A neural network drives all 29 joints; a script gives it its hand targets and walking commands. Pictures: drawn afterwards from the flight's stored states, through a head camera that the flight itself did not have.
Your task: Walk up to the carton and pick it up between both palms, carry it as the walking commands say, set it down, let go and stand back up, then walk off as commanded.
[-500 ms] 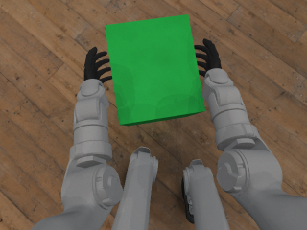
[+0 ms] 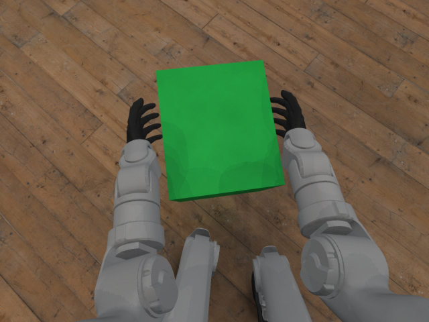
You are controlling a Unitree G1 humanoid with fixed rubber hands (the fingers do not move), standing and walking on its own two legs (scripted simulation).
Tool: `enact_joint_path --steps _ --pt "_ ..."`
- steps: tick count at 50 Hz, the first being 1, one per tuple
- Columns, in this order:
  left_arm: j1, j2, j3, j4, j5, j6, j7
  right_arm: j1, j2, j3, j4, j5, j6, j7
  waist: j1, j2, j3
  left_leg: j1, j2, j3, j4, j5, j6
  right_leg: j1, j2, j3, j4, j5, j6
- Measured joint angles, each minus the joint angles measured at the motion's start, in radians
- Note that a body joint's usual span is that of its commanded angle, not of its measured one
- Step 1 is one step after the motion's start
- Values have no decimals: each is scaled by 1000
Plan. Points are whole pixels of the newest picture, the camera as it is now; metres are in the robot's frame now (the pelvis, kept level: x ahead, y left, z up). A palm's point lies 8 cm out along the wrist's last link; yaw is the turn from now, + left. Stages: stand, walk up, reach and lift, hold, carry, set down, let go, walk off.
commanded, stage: reach and lift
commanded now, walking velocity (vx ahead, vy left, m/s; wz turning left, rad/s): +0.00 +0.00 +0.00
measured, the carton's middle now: (216, 140) +0.47 +0.09 -0.14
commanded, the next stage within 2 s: none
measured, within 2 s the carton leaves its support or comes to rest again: neither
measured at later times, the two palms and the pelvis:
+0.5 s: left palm (130, 139) +0.39 +0.21 +0.02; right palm (312, 126) +0.45 -0.06 +0.02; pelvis +0.02 +0.00 +0.06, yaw +1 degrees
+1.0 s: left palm (115, 136) +0.37 +0.20 +0.09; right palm (341, 122) +0.43 -0.08 +0.09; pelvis +0.03 +0.00 +0.13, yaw +1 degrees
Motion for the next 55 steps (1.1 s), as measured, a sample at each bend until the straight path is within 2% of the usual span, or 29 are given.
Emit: enact_joint_path --steps 36,48,55 --pt "232 -82 -22 -78 19 -28 -7 223 65 13 -71 -38 -9 33 -8 8 13 441 16 0 -364 81 15 429 -26 36 -369 104 -21" --pt "305 -94 -31 -110 29 -22 -50 290 82 18 -101 -55 -1 51 -9 15 49 631 27 1 -532 134 21 614 -39 47 -538 164 -27" --pt "345 -107 -40 -138 38 -14 -58 330 94 20 -125 -66 5 63 -8 18 79 749 34 2 -636 169 25 730 -49 53 -644 203 -30"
